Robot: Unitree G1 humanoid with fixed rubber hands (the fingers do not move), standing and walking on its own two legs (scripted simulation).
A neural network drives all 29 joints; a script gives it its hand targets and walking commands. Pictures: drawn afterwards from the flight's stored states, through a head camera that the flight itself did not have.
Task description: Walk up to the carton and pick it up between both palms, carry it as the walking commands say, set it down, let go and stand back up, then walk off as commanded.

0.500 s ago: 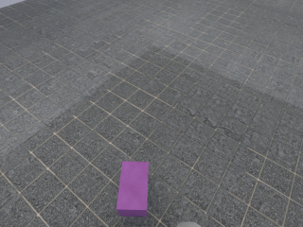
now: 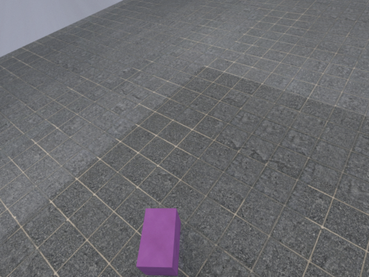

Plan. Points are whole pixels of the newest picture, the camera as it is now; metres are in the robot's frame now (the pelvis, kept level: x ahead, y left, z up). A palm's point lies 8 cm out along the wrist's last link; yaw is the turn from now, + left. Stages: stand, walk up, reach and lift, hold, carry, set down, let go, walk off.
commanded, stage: walk off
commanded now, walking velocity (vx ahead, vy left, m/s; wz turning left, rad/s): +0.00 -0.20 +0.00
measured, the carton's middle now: (161, 241) +0.42 +0.20 -0.69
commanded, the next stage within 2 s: none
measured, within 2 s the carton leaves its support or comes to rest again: neither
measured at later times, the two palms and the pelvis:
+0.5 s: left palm out of the picture +0.06 +0.27 -0.16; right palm out of the picture -0.01 -0.22 -0.14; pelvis +0.01 +0.04 -0.01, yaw +0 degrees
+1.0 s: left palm out of the picture +0.09 +0.19 -0.13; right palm out of the picture +0.02 -0.31 -0.16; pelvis +0.03 -0.06 -0.01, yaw +2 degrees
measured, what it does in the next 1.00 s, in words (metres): steps on the spot: left foot, then right foot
